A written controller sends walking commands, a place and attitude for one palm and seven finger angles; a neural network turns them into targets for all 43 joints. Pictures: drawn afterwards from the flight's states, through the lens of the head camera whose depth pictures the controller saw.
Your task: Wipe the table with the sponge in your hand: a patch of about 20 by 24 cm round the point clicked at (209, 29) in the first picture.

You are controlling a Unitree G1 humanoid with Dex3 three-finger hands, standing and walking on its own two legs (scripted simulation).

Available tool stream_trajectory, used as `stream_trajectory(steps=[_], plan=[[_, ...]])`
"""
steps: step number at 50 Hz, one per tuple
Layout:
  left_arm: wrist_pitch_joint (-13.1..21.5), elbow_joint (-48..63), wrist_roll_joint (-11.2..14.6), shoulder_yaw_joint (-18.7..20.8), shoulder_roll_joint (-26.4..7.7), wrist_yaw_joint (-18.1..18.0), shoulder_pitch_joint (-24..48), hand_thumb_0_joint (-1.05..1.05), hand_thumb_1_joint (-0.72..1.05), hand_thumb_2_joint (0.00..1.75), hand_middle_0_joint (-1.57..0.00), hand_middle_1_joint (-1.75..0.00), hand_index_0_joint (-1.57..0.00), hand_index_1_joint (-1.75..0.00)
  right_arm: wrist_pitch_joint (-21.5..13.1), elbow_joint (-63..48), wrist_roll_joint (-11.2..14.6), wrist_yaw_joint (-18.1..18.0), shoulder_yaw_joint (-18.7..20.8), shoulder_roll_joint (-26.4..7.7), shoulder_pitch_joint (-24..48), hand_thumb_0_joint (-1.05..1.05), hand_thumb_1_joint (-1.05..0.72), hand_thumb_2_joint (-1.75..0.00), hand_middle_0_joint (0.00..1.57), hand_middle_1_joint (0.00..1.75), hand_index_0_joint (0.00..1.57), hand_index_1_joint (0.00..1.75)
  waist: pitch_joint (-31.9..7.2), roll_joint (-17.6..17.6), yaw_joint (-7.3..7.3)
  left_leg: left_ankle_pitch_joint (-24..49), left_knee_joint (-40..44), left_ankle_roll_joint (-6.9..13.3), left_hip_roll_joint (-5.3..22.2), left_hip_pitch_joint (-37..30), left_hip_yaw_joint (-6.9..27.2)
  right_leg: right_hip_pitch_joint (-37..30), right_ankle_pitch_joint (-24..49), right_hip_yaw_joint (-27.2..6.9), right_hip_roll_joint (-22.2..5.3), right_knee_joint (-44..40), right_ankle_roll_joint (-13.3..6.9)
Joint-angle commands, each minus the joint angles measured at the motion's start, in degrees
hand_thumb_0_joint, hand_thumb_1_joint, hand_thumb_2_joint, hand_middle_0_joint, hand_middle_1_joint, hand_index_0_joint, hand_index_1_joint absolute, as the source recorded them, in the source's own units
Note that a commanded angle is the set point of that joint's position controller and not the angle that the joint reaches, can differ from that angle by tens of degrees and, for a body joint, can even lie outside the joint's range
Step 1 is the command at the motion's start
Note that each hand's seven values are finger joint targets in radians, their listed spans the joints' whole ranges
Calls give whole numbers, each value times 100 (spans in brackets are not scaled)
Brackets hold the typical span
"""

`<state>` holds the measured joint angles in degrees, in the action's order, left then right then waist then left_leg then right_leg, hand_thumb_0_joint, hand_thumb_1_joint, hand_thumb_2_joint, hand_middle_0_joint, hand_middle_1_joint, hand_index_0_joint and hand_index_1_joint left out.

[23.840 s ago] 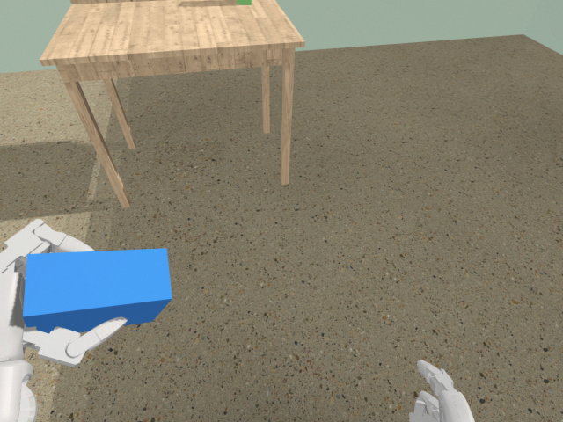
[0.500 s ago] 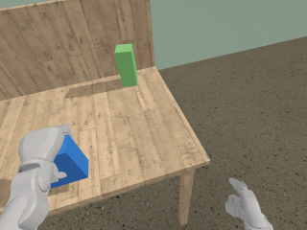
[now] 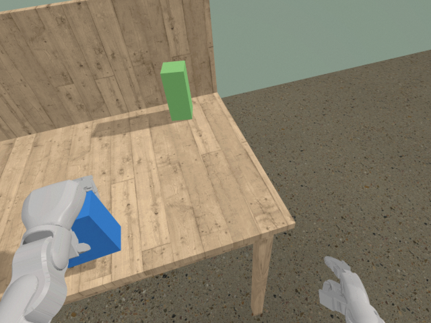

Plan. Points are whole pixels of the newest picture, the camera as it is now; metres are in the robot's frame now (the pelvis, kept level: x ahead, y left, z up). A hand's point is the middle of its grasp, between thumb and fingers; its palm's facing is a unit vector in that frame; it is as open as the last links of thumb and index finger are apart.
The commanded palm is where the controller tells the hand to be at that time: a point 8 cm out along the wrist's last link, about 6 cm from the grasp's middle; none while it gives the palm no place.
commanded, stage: lower the sponge onto the table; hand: left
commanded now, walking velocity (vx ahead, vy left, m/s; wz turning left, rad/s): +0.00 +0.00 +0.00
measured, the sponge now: (85, 236) +0.23 +0.30 +0.05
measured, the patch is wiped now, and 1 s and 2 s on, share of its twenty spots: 0.00 0.10 0.50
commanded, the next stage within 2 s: wipe forward along the first lane in 0.84 s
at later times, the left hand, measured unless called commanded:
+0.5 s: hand (81, 228) +0.23 +0.30 +0.07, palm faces -0.03 -0.10 -0.99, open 10.0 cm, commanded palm +0.21 +0.30 +0.14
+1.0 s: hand (91, 225) +0.24 +0.29 +0.07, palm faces -0.01 -0.09 -1.00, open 10.0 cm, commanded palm +0.22 +0.29 +0.12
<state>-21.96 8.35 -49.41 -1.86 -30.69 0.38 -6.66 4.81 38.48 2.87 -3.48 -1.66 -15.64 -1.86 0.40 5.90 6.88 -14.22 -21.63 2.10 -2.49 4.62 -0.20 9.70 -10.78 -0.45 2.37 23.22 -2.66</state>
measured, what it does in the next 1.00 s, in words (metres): stands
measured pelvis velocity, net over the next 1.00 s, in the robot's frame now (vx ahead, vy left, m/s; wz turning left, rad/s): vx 0.01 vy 0.00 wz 0.00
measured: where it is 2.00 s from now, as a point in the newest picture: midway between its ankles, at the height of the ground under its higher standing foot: outside the picture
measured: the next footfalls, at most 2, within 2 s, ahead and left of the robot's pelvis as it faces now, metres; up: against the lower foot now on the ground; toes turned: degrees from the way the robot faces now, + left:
none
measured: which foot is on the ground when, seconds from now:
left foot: down 0.00-1.00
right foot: down 0.00-1.00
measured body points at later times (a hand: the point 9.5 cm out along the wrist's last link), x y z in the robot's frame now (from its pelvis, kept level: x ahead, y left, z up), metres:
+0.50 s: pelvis +0.01 +0.00 +0.00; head +0.00 -0.04 +0.45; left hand +0.23 +0.30 +0.13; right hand +0.25 -0.21 -0.09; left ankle -0.03 +0.10 -0.74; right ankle +0.02 -0.09 -0.74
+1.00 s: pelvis +0.01 +0.00 +0.00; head +0.01 -0.04 +0.45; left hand +0.24 +0.29 +0.12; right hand +0.25 -0.21 -0.10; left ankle -0.03 +0.10 -0.74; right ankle +0.02 -0.09 -0.74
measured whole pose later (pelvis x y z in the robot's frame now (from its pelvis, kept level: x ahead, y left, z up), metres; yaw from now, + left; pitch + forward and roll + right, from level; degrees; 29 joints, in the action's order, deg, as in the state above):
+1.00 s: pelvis +0.01 +0.00 +0.00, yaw +0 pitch -1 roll +0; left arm -21.6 3.9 -52.0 -4.3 -26.6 -3.5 -7.3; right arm 5.8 38.5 2.7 -2.7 -1.2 -15.1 -2.1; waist -1.1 5.3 6.5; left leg -15.7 -23.1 2.2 -2.3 6.7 -0.2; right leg 11.7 -12.0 -0.6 2.7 24.3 -2.6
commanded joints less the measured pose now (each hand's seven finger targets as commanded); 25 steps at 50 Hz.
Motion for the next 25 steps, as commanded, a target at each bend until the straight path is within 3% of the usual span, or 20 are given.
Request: stream_trajectory(steps=[1, 2, 3, 4, 7, 8, 9, 12, 13, 14, 17, 18, 19, 21, 23, 24, 25], plan=[[28, 929, -165, 656, -1222, -146, 1632, 0, 10, 130, -120, -160, -120, -160, -359, -1008, -16, -105, 170, -602, 1215, 0, -90, -90, 20, 30, 20, 30, -975, -293, -72, 1185, 277, 44, 7, 330, 412, -640, 515, -586, -123, -328, -209], [92, 894, -194, 731, -1330, -141, 1675, 0, 10, 130, -120, -160, -120, -160, -364, -981, -26, -113, 176, -607, 1156, 0, -90, -90, 20, 30, 20, 30, -1032, -268, -57, 1225, 279, 39, 1, 313, 426, -671, 554, -580, -119, -320, -219], [131, 995, -218, 807, -1420, -143, 1758, 0, 10, 130, -120, -160, -120, -160, -408, -1020, -13, -116, 125, -568, 1364, 0, -90, -90, 20, 30, 20, 30, -995, -213, -30, 1137, 280, 55, -11, 243, 469, -605, 402, -780, -43, -357, -274], [213, 963, -237, 622, -1231, -141, 1899, 0, 10, 130, -120, -160, -120, -160, -418, -1011, -30, -140, 149, -555, 1194, 0, -90, -90, 20, 30, 20, 30, -1122, -272, -92, 1136, 247, 77, -5, 265, 389, -660, 422, -565, -92, -321, -220], [424, 856, -323, 718, -1315, -224, 1961, 0, 10, 130, -120, -160, -120, -160, -425, -944, -70, -140, 194, -562, 1065, 0, -90, -90, 20, 30, 20, 30, -1194, -167, -30, 1297, 276, 15, 7, 235, 439, -659, 543, -568, -84, -313, -249], [438, 1025, -346, 883, -1461, -287, 1928, 0, 10, 130, -120, -160, -120, -160, -458, -980, -59, -120, 161, -539, 1255, 0, -90, -90, 20, 30, 20, 30, -1211, 39, 35, 1260, 288, 22, -5, 164, 481, -663, 457, -766, -13, -331, -313], [456, 1012, -353, 717, -1204, -336, 1845, 0, 10, 130, -120, -160, -120, -160, -461, -990, -78, -121, 189, -509, 1107, 0, -90, -90, 20, 30, 20, 30, -1342, -41, 20, 1418, 253, 23, 22, 188, 403, -765, 626, -540, -70, -244, -278], [376, 843, -358, 967, -1335, -476, 1392, 0, 10, 130, -120, -160, -120, -160, -388, -944, -86, -59, 236, -568, 1051, 0, -90, -90, 20, 30, 20, 30, -1289, -146, 102, 1767, 234, -48, 41, 278, 433, -861, 1049, -592, -97, -194, -290], [271, 833, -354, 1116, -1446, -514, 1286, 0, 10, 130, -120, -160, -120, -160, -382, -947, -67, -34, 193, -568, 1265, 0, -90, -90, 20, 30, 20, 30, -1241, -142, 156, 1670, 263, -37, 24, 280, 491, -853, 942, -775, -39, -217, -342], [208, 906, -324, 911, -1174, -524, 1214, 0, 10, 130, -120, -160, -120, -160, -356, -985, -70, -12, 214, -558, 1158, 0, -90, -90, 20, 30, 20, 30, -1348, -177, 113, 1781, 234, -32, 53, 321, 390, -948, 1080, -546, -95, -146, -288], [-15, 806, -265, 867, -1131, -522, 945, 0, 10, 130, -120, -160, -120, -160, -279, -978, -45, 15, 229, -596, 1161, 0, -90, -90, 20, 30, 20, 30, -1179, -329, 92, 1769, 220, -48, 47, 392, 408, -878, 1176, -598, -118, -163, -261], [-98, 836, -262, 962, -1222, -502, 901, 0, 10, 130, -120, -160, -120, -160, -291, -996, -24, 27, 185, -594, 1370, 0, -90, -90, 20, 30, 20, 30, -1095, -370, 109, 1671, 228, -25, 28, 360, 454, -832, 1049, -770, -51, -192, -303], [-130, 896, -236, 682, -949, -450, 929, 0, 10, 130, -120, -160, -120, -160, -272, -1021, -23, 22, 201, -588, 1242, 0, -90, -90, 20, 30, 20, 30, -1172, -347, 31, 1724, 195, 0, 44, 370, 379, -850, 1124, -565, -100, -151, -250], [-116, 807, -226, 693, -1050, -371, 949, 0, 10, 130, -120, -160, -120, -160, -263, -1002, -31, -7, 217, -610, 1158, 0, -90, -90, 20, 30, 20, 30, -1048, -462, 1, 1594, 186, 26, 30, 385, 407, -761, 1054, -582, -113, -196, -221], [-31, 1017, -268, 743, -1176, -334, 1127, 0, 10, 130, -120, -160, -120, -160, -304, -1045, -35, -28, 174, -585, 1320, 0, -90, -90, 20, 30, 20, 30, -1045, -326, 1, 1470, 173, 55, 6, 288, 457, -672, 878, -760, -40, -238, -266], [58, 998, -269, 579, -1010, -321, 1300, 0, 10, 130, -120, -160, -120, -160, -323, -1034, -46, -57, 192, -575, 1130, 0, -90, -90, 20, 30, 20, 30, -1132, -366, -76, 1491, 130, 84, 13, 304, 373, -696, 925, -579, -84, -197, -220], [166, 919, -290, 684, -1135, -326, 1314, 0, 10, 130, -120, -160, -120, -160, -338, -987, -63, -81, 213, -589, 1040, 0, -90, -90, 20, 30, 20, 30, -1171, -418, -67, 1509, 95, 83, 7, 290, 391, -667, 956, -621, -81, -208, -216]])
